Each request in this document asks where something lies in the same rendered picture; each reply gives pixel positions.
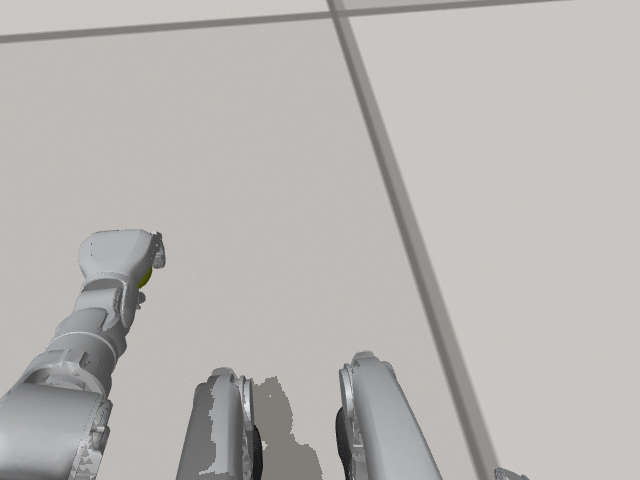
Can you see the right robot foot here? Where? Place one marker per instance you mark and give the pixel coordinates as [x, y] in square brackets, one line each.
[343, 444]

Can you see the left robot hand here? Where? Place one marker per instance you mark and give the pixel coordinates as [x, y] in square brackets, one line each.
[127, 252]

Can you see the left robot arm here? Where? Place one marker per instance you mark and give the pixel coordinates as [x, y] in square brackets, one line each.
[53, 420]

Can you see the ball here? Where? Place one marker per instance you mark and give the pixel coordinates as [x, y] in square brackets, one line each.
[145, 279]

